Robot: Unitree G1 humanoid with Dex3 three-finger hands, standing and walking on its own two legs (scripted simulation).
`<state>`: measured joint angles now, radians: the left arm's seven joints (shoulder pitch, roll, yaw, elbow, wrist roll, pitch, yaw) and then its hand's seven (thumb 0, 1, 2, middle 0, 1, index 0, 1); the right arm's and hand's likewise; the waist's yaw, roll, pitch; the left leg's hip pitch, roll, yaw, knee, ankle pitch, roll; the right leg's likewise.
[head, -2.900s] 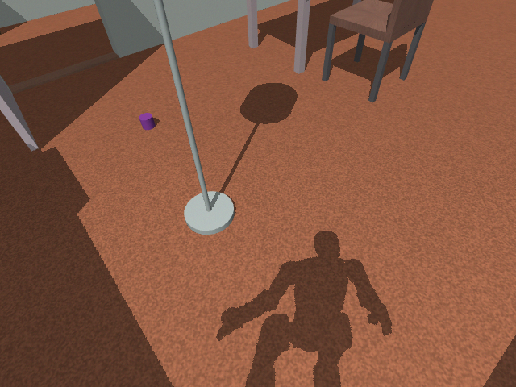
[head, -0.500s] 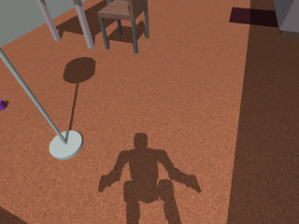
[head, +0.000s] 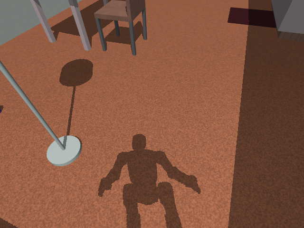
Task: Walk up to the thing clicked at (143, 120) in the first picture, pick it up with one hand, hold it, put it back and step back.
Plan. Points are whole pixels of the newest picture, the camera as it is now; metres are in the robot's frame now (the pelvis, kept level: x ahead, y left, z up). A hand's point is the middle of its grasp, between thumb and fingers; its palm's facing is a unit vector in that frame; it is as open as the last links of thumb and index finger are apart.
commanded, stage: stand
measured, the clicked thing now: out of the picture +1.26 +1.48 -0.74
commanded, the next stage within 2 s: none
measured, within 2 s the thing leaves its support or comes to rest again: neither
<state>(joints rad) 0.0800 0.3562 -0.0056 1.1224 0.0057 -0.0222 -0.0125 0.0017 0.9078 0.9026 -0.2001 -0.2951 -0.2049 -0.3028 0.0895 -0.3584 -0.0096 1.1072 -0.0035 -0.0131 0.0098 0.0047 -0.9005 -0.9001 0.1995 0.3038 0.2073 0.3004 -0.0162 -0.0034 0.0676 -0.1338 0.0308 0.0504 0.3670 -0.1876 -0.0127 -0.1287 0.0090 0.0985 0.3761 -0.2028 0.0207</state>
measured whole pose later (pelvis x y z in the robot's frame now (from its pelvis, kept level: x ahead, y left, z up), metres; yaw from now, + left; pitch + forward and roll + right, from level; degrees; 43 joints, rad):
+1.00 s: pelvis +0.00 +0.00 +0.00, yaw +1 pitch -2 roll +0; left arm 0.11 0.36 -0.01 1.12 0.01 -0.02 -0.01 0.00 0.91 0.90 -0.20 -0.30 -0.20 -0.30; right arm 0.09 -0.35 -0.01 1.14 -0.01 -0.01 0.01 0.00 -0.90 -0.90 0.20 0.30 0.21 0.30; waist -0.01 0.00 0.06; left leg -0.12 0.02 0.03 0.33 -0.17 -0.01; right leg -0.11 0.00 0.08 0.33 -0.19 0.02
